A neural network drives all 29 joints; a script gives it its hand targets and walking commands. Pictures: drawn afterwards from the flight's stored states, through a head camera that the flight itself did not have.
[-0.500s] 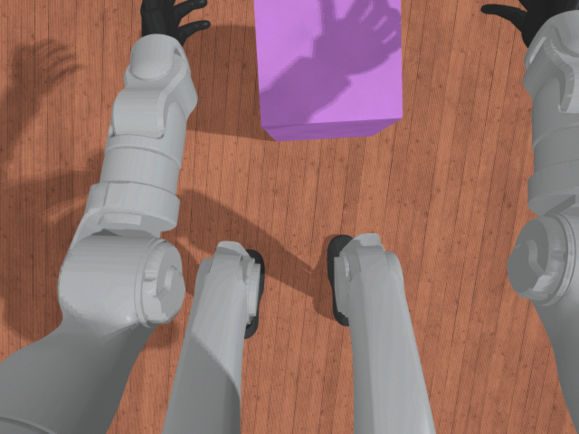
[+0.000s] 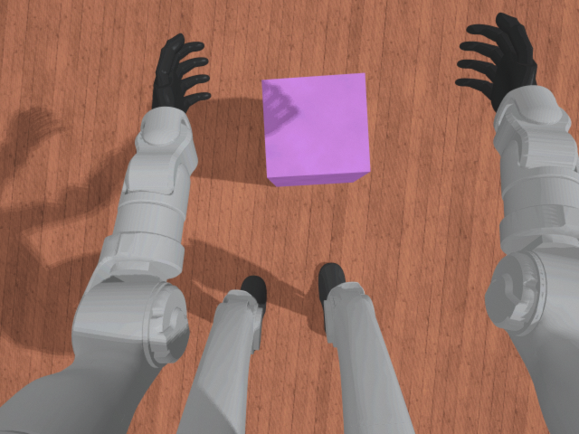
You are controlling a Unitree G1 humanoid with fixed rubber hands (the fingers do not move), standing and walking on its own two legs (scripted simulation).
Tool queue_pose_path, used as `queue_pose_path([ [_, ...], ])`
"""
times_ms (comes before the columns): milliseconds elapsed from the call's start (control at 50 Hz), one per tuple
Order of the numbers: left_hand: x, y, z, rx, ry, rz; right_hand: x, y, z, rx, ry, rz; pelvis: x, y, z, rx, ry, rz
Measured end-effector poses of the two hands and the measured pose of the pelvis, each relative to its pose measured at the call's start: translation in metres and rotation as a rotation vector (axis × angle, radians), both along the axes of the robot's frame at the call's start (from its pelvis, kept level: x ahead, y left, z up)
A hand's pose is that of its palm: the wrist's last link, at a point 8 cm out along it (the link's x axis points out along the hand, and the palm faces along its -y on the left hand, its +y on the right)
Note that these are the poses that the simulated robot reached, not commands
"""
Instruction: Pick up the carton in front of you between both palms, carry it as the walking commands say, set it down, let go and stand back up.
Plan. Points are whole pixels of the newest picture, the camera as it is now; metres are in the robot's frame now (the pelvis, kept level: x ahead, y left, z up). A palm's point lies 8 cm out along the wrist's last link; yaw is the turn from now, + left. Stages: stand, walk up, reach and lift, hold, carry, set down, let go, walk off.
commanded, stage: let go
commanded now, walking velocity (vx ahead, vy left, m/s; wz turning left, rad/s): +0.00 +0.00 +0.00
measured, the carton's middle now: (313, 138) +0.54 -0.06 -0.52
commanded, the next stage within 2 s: stand in 1.20 s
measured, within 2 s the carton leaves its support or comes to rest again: neither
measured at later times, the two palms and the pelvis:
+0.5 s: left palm (48, 243) +0.35 +0.21 +0.00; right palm (561, 235) +0.33 -0.24 +0.00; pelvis +0.06 +0.01 +0.10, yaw -2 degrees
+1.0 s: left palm out of the picture +0.26 +0.26 +0.06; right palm (574, 375) +0.24 -0.21 +0.06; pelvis +0.09 +0.03 +0.13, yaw -2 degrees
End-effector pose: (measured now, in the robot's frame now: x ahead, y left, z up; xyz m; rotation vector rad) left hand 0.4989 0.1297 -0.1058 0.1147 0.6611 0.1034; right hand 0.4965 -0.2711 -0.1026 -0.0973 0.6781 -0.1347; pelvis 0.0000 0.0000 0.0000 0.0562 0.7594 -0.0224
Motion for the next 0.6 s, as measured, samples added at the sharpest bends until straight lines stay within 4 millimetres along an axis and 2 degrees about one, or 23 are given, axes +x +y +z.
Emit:
queue_pose_path([
  [60,-0.015,0.005,0.008,0.032,0.026,-0.026,-0.016,0.0,0.007,-0.032,0.029,0.012,0.007,-0.001,0.014,-0.004,-0.017,-0.001],
  [160,-0.05,0.021,0.026,0.067,0.07,-0.06,-0.055,0.0,0.023,-0.056,0.068,0.02,0.022,-0.001,0.039,-0.012,-0.066,-0.003],
  [300,-0.091,0.045,0.061,0.062,0.092,-0.08,-0.101,0.005,0.058,-0.046,0.079,0.017,0.041,0.001,0.066,-0.028,-0.158,-0.008],
  [600,-0.187,0.098,0.131,0.049,0.116,-0.073,-0.198,0.041,0.127,-0.034,0.097,0.031,0.073,0.018,0.111,-0.06,-0.46,-0.005],
])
